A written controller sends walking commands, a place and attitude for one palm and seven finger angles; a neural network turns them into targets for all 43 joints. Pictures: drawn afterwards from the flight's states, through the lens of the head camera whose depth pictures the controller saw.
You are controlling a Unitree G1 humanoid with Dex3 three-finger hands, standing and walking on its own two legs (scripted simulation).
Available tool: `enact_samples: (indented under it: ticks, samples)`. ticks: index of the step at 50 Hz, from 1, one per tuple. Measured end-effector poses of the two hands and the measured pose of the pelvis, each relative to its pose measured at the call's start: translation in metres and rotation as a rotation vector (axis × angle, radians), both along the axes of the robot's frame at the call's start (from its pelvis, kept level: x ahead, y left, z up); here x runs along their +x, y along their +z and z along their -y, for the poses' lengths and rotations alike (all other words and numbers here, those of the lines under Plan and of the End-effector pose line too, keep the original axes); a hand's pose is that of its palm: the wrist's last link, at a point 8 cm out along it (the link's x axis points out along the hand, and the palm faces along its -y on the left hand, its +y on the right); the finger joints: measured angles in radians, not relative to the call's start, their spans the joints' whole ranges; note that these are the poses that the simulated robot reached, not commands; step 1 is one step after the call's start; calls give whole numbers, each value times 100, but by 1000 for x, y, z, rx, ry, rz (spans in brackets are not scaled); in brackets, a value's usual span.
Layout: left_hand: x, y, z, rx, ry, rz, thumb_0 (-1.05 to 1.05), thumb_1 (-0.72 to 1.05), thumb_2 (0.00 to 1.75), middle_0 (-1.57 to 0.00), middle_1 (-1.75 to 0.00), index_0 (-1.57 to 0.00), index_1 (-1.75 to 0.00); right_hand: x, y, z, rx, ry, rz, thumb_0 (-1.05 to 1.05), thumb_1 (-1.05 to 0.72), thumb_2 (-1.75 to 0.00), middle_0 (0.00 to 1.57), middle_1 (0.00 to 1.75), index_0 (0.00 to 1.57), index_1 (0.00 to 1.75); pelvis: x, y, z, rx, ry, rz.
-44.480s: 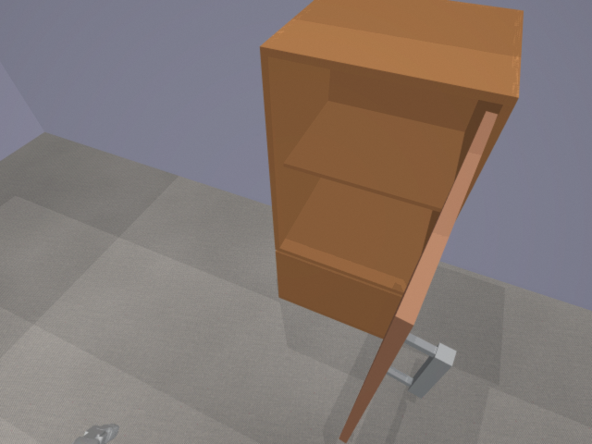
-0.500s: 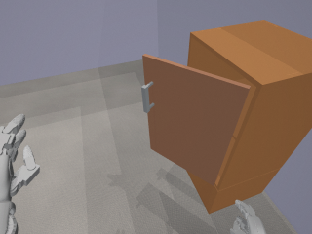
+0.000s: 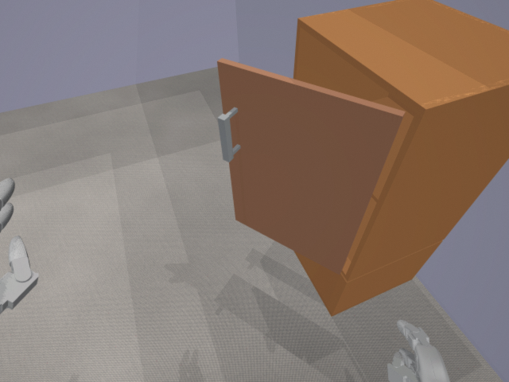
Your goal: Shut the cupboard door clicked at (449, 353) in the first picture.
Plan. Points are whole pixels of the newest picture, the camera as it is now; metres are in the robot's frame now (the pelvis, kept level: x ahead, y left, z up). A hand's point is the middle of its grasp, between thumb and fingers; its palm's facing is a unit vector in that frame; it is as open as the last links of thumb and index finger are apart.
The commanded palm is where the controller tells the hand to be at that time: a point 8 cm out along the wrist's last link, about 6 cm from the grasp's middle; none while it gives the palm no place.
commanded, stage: step back with the hand held close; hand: left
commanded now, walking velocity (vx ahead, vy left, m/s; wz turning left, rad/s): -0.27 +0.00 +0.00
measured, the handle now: (230, 135) +0.67 +0.11 -0.01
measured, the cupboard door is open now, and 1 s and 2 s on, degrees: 34 34 34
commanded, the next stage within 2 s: stop stepping back and stand still in 1.14 s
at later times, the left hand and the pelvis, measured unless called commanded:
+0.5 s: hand out of the picture +0.12 +0.27 +0.16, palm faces +0.51 -0.75 -0.42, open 7.5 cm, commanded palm +0.06 +0.30 +0.18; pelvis -0.08 +0.00 -0.02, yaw +1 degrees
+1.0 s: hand out of the picture +0.01 +0.27 +0.17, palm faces +0.58 -0.71 -0.39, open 7.5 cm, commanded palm -0.06 +0.31 +0.18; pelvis -0.16 -0.01 -0.03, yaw +8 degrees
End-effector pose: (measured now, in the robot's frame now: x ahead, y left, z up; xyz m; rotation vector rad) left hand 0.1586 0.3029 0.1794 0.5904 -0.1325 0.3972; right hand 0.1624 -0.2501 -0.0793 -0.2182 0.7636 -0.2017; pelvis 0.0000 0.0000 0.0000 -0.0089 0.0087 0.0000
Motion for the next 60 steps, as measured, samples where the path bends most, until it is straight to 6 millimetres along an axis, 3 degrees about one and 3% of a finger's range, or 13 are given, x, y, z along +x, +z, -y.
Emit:
enact_samples:
  ticks: [15,26,34,40,47,53,57,60]
  samples:
    - [-57,-4,-9,23,11,136,2,88,89,-21,-30,-21,-30,-44,3,-19,-11,58,64,2,-90,-90,20,30,20,30,-48,-15,-2,-7,8,24]
    - [-84,-3,3,7,-6,232,2,88,89,-21,-30,-21,-30,-92,-9,-9,-28,67,16,2,-90,-90,21,30,20,30,-78,-21,5,-11,15,25]
    - [-103,4,-2,110,-37,226,1,88,89,-22,-30,-21,-30,-121,-12,-1,-45,40,0,2,-90,-90,20,30,20,30,-98,-25,6,-19,70,24]
    - [-145,3,-5,165,52,232,1,88,89,-22,-30,-21,-30,-118,-23,1,-36,102,18,2,-90,-90,20,30,20,30,-112,-35,16,-16,122,45]
    - [-186,-2,3,41,98,273,1,88,89,-21,-30,-21,-30,-116,-18,-12,-38,191,18,2,-90,-90,20,30,20,30,-142,-31,15,14,136,35]
    - [-210,15,-3,72,34,331,2,88,89,-22,-30,-21,-30,-138,-6,-30,-26,180,82,2,-90,-90,20,30,20,30,-176,-29,13,-74,169,43]
    - [-247,29,-9,133,58,396,1,88,89,-22,-30,-21,-30,-153,-11,-42,32,198,108,2,-90,-90,20,30,20,30,-195,-34,17,-89,208,42]
    - [-278,18,-13,176,110,359,1,88,89,-21,-30,-21,-30,-161,-22,-47,42,245,121,2,-90,-90,20,30,20,30,-217,-46,15,-22,160,17]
